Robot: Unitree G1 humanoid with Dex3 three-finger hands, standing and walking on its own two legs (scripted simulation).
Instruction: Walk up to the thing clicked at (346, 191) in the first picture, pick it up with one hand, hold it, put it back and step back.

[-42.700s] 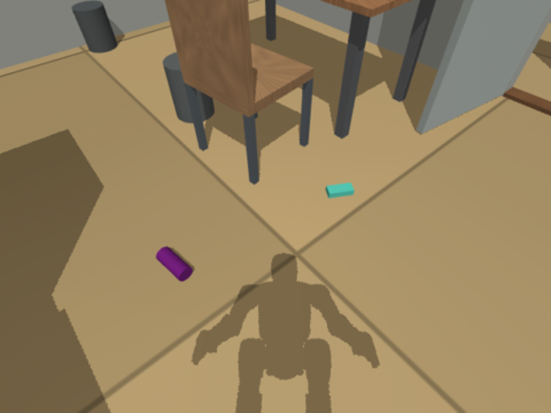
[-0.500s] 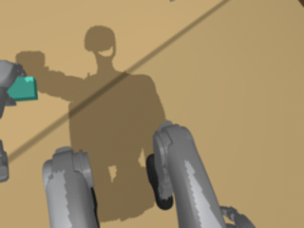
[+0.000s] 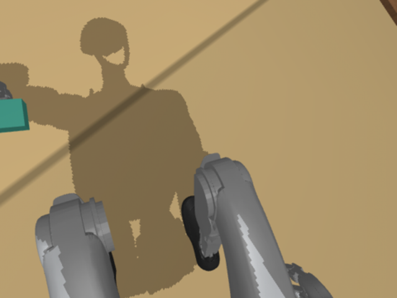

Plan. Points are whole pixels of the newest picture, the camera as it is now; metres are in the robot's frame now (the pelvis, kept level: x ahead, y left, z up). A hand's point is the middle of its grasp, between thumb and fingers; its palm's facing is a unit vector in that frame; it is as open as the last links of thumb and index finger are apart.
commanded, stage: rest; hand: left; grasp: from above
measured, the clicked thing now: out of the picture +0.49 +0.30 -0.24
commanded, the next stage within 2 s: open in 1.18 s
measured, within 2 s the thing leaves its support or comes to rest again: rests again in 0.88 s
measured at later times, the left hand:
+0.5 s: hand out of the picture +0.48 +0.29 -0.25, palm faces -0.47 -0.07 -0.88, open 8.4 cm
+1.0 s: hand out of the picture +0.48 +0.28 -0.27, palm faces -0.47 -0.07 -0.88, open 8.4 cm
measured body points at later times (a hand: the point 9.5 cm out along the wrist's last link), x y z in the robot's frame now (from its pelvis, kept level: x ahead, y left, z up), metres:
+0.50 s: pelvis +0.00 +0.00 -0.02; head +0.28 +0.10 +0.32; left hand +0.50 +0.29 -0.19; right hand +0.02 -0.27 -0.08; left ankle +0.06 +0.13 -0.29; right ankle +0.11 -0.14 -0.29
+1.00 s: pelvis +0.00 +0.01 -0.02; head +0.28 +0.12 +0.31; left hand +0.50 +0.29 -0.22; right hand +0.02 -0.26 -0.07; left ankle +0.06 +0.13 -0.29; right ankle +0.11 -0.14 -0.29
